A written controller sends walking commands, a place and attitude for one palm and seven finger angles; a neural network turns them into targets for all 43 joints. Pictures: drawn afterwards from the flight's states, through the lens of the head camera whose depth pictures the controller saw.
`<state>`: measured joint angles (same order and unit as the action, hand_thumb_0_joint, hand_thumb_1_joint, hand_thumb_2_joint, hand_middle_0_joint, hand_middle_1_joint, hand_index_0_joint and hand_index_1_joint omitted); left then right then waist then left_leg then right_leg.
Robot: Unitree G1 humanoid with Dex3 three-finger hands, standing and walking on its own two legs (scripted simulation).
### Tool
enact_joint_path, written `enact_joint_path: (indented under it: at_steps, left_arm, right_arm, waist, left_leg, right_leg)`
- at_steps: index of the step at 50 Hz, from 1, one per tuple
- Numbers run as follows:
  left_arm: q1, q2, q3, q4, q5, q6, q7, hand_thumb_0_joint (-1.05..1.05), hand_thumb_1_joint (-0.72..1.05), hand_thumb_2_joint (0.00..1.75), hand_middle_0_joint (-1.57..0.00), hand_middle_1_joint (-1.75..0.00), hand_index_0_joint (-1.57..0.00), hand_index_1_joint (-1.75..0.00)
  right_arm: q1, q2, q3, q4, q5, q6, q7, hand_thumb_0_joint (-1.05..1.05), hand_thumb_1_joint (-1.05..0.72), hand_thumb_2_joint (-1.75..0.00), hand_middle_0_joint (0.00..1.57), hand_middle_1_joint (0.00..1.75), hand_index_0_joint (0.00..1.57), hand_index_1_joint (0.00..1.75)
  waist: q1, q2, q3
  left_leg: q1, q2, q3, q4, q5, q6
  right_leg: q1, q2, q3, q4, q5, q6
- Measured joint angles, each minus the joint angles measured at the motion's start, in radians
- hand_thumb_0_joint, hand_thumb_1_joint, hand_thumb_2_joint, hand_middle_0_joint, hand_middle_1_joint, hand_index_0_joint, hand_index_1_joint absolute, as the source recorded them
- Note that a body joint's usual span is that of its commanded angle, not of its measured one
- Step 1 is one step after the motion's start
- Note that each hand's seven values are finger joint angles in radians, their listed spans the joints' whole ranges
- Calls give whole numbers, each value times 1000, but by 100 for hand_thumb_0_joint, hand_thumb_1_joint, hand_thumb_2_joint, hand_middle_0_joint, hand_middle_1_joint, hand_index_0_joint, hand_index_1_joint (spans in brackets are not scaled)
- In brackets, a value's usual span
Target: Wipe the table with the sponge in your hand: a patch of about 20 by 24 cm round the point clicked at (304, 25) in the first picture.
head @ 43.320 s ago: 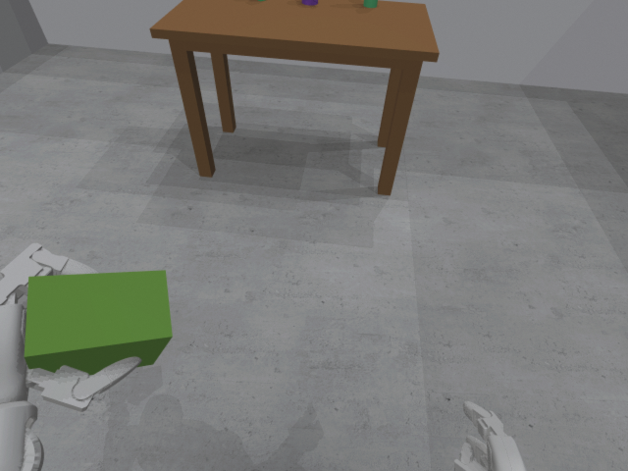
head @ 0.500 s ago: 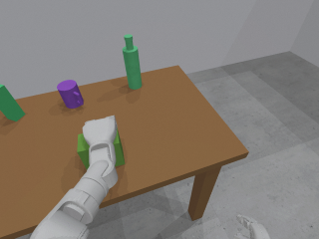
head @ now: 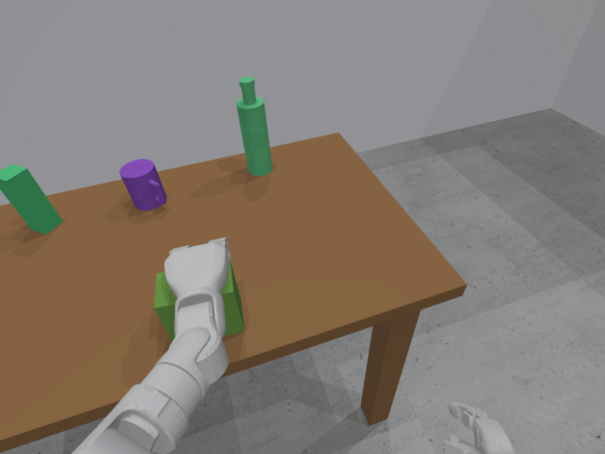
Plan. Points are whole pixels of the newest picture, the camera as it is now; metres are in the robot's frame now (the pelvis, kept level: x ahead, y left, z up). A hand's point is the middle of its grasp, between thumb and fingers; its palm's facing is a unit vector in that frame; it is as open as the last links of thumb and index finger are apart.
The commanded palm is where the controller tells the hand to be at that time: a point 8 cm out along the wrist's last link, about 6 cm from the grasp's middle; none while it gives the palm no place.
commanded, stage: wipe back along the third lane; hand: left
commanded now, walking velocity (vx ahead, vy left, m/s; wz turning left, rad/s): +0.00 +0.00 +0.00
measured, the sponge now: (204, 309) +0.34 +0.20 -0.01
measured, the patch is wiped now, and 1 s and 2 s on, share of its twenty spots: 1.00 1.00 1.00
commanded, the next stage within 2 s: slide back across to the middle lane in 0.02 s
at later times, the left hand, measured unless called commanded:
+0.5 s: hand (200, 295) +0.33 +0.19 +0.04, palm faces +0.00 -0.10 -1.00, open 10.5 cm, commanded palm +0.29 +0.20 +0.08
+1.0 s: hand (154, 315) +0.29 +0.25 +0.04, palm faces -0.07 -0.09 -0.99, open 10.5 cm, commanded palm +0.28 +0.25 +0.08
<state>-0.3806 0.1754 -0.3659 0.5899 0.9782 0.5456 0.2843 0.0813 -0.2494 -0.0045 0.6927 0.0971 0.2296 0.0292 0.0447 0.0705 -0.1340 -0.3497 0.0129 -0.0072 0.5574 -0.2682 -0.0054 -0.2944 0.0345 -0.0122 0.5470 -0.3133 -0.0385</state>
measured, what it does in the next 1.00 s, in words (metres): stands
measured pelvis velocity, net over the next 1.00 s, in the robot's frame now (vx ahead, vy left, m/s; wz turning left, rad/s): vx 0.00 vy -0.01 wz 0.00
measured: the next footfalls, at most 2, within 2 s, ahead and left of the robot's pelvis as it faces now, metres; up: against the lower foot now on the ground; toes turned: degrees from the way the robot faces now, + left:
none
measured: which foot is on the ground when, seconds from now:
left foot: down 0.00-1.00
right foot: down 0.00-1.00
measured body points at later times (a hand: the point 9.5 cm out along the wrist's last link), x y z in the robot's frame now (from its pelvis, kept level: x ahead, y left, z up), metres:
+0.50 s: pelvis +0.01 -0.01 +0.00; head -0.01 -0.04 +0.45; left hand +0.33 +0.19 +0.09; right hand +0.22 -0.24 -0.09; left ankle +0.01 +0.13 -0.73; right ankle -0.02 -0.10 -0.73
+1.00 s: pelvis +0.00 -0.01 +0.00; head -0.01 -0.04 +0.45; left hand +0.29 +0.25 +0.09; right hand +0.21 -0.25 -0.10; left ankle +0.01 +0.13 -0.73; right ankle -0.02 -0.10 -0.73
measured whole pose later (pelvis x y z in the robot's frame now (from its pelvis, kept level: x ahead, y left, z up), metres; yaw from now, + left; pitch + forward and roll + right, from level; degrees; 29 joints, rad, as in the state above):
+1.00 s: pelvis +0.00 -0.01 +0.00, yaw +0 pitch +1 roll +0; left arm -0.12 0.36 -0.17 0.31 0.96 0.39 0.13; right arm 0.07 -0.28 0.00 0.68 0.09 0.14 -0.03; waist 0.06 0.08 -0.07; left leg -0.28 0.02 -0.01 0.52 -0.26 -0.01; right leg -0.23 0.05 -0.01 0.51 -0.31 -0.05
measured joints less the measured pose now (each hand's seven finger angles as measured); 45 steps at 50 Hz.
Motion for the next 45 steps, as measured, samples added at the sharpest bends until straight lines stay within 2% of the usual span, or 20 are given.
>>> enact_joint_path:
  at_steps: [9,17,24,34,45]
  left_arm:
    - [17,-1,-9,-22,0,1,-9,0,-50,105,-64,-136,-64,-137]
    - [81,27,50,-105,-15,-31,-35,0,-51,105,-65,-134,-66,-135]
    - [156,54,73,-203,-4,-32,-57,0,-52,105,-66,-133,-67,-134]
    - [227,111,131,-279,-13,-48,-91,0,-52,105,-67,-132,-68,-133]
    - [304,182,203,-324,-26,-121,-135,0,-52,105,-67,-132,-67,-133]
  right_arm:
    - [-22,5,6,-3,1,-4,0,1,-91,-90,19,30,20,30]
    - [-30,3,9,-12,-3,-10,-14,1,-91,-90,19,30,20,30]
    - [-28,-10,10,-23,-2,-22,-16,1,-91,-90,19,30,20,30]
    - [-39,-16,19,-31,-3,-45,-33,1,-91,-90,19,30,20,30]
    - [-18,-25,10,-36,-9,-74,-49,1,-91,-90,19,30,20,30]
  waist:
    - [9,-1,6]
    - [6,1,13]
    - [6,1,26]
    - [9,0,41]
    - [12,11,50]
  left_leg:
    - [8,1,-3,1,-3,-4]
    - [35,7,7,-16,-6,-7]
    - [66,10,13,-31,-10,-9]
    - [91,17,21,-47,-8,-11]
    - [90,18,13,-46,-3,-9]
  right_leg:
    - [5,1,-3,9,-7,-4]
    - [26,7,8,-4,-8,-8]
    - [53,10,15,-15,-12,-11]
    - [72,17,23,-26,-9,-16]
    - [79,18,16,-38,1,-15]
